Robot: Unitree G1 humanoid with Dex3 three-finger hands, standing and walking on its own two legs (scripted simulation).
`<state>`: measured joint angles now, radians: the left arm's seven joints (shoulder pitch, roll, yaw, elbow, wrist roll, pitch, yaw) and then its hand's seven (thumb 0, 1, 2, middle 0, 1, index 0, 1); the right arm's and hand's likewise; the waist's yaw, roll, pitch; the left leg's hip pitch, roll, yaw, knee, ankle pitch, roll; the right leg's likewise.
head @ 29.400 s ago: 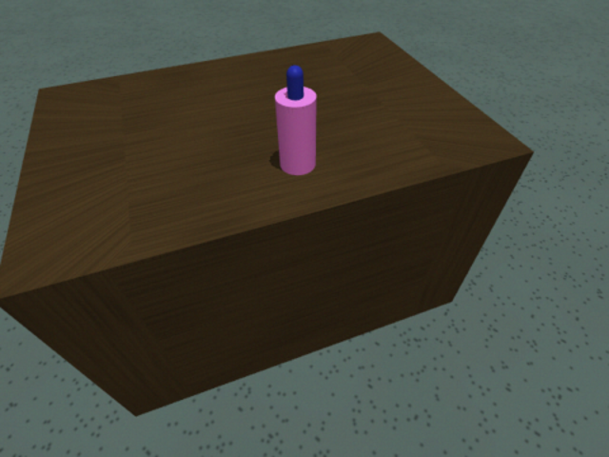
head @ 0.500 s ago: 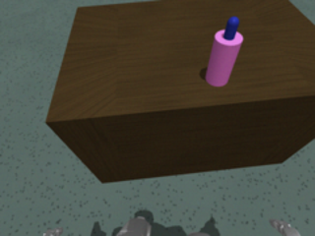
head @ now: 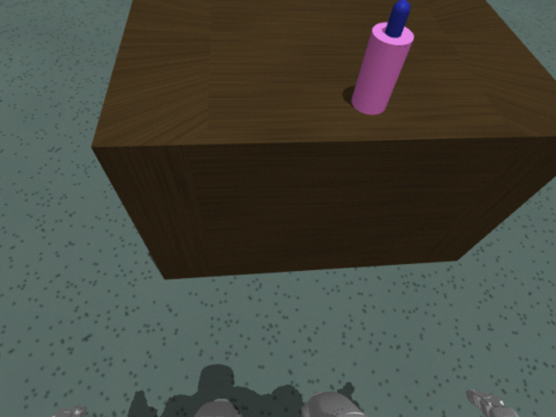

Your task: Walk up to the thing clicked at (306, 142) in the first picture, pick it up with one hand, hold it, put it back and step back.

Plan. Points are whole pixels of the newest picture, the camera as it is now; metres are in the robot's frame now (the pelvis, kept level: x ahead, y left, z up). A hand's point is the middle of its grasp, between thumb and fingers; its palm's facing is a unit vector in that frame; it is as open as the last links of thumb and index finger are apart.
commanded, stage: step back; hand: right
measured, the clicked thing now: (384, 58) +0.79 -0.19 +0.05
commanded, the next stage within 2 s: stand in 1.98 s
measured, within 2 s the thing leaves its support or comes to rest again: neither
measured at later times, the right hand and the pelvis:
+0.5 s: hand out of the picture -0.08 -0.31 -0.17, palm faces -0.13 +0.91 -0.40, open 7.4 cm; pelvis -0.17 -0.05 -0.02, yaw +4 degrees
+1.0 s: hand out of the picture -0.20 -0.36 -0.17, palm faces -0.11 +0.92 -0.37, open 7.4 cm; pelvis -0.32 -0.10 -0.01, yaw +3 degrees
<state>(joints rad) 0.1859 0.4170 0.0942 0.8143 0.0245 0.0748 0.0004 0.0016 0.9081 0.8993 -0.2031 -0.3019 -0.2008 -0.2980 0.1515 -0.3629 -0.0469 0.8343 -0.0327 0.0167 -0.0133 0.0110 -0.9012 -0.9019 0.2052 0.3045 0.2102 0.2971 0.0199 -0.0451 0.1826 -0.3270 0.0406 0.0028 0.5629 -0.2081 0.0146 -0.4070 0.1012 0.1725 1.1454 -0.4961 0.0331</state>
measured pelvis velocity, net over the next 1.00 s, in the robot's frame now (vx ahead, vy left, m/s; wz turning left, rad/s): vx -0.32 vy -0.10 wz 0.05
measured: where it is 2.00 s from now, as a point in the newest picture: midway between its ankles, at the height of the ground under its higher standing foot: outside the picture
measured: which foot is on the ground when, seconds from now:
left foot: down 0.00-0.16, up 0.18-0.46, down 0.48-0.78, up 0.80-1.00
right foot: up 0.00-0.12, down 0.14-0.48, up 0.50-0.74, down 0.76-1.00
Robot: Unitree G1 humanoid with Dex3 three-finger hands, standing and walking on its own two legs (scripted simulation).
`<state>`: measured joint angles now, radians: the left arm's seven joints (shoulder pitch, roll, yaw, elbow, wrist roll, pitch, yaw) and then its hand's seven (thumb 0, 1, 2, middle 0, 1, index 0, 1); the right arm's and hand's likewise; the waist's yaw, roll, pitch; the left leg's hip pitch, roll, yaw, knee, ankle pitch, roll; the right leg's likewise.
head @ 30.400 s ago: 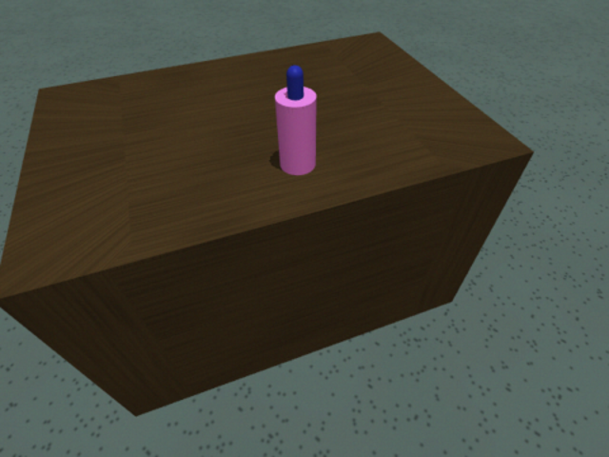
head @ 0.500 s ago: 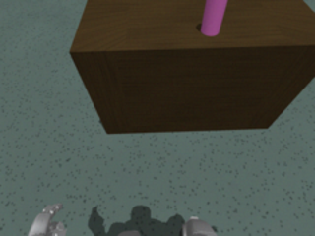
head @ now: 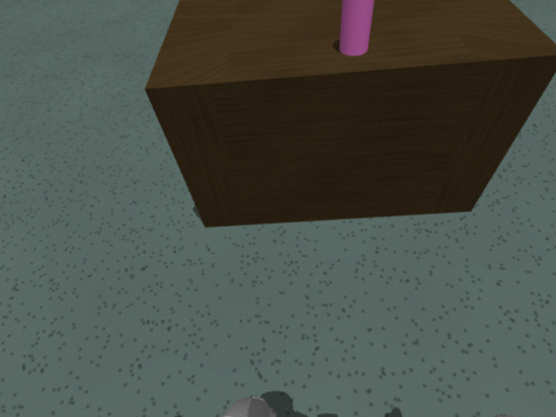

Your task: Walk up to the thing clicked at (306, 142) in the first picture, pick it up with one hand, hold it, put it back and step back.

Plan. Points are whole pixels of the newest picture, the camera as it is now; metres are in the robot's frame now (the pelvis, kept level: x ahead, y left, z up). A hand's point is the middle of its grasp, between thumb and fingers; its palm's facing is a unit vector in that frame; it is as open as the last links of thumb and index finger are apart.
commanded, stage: step back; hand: right
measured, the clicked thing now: (357, 6) +1.10 -0.16 +0.06
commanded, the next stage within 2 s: stand in 0.98 s
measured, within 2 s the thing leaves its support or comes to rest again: neither
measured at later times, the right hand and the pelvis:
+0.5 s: hand out of the picture +0.07 -0.25 -0.15, palm faces -0.09 +0.93 -0.35, open 7.4 cm; pelvis -0.02 +0.01 +0.00, yaw +2 degrees
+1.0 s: hand out of the picture +0.15 -0.20 -0.14, palm faces -0.04 +0.94 -0.32, open 7.4 cm; pelvis +0.02 +0.04 +0.01, yaw +1 degrees
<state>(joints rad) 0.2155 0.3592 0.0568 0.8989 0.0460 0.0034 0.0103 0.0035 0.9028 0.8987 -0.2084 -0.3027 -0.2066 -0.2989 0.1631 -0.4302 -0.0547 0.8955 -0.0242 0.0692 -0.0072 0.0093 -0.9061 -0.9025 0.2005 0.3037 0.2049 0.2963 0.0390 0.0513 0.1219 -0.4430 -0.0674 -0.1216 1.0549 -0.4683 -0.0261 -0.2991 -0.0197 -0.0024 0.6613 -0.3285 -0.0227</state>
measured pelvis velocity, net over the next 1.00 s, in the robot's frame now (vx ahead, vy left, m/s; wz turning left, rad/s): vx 0.02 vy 0.04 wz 0.02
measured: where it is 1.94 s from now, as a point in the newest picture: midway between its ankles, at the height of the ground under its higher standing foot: outside the picture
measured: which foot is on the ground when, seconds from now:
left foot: up 0.00-0.10, down 0.12-1.00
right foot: down 0.00-1.00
